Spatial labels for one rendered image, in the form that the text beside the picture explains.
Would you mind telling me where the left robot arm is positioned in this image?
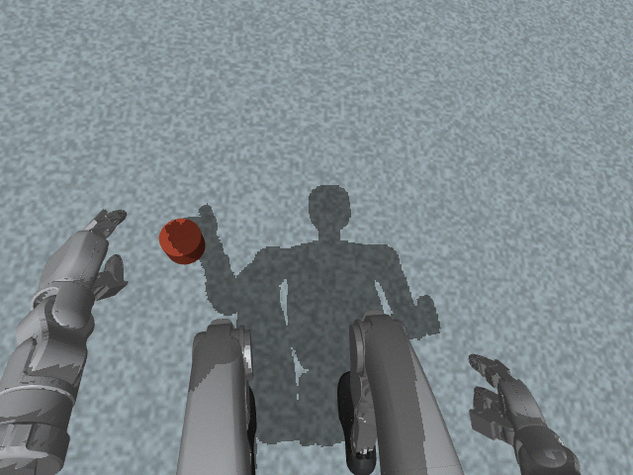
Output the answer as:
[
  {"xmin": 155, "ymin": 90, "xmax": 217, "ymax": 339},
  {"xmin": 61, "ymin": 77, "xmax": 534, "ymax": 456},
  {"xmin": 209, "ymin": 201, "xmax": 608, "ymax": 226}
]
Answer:
[{"xmin": 0, "ymin": 281, "xmax": 95, "ymax": 475}]

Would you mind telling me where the left robot hand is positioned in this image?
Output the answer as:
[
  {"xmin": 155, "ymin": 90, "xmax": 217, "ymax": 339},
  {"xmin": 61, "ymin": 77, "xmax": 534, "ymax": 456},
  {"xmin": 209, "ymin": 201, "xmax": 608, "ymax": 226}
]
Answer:
[{"xmin": 38, "ymin": 209, "xmax": 128, "ymax": 301}]

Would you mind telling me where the tin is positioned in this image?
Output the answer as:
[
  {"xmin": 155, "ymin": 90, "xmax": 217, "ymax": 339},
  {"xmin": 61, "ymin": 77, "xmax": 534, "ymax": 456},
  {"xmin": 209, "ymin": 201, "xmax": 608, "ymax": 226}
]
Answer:
[{"xmin": 159, "ymin": 219, "xmax": 206, "ymax": 264}]

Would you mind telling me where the right robot foot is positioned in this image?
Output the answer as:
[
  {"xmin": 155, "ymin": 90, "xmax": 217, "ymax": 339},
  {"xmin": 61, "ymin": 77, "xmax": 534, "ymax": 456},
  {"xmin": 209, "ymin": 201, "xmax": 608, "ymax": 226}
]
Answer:
[{"xmin": 337, "ymin": 371, "xmax": 376, "ymax": 475}]

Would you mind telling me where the right robot hand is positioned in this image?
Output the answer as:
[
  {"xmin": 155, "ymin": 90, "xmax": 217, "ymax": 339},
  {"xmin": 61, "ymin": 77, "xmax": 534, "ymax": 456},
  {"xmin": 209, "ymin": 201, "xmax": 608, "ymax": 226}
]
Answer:
[{"xmin": 469, "ymin": 354, "xmax": 547, "ymax": 448}]

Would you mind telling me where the right robot arm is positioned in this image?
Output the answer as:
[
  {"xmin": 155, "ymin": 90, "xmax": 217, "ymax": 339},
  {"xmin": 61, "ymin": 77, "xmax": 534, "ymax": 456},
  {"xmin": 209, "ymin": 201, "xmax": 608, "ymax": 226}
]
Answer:
[{"xmin": 513, "ymin": 426, "xmax": 581, "ymax": 475}]

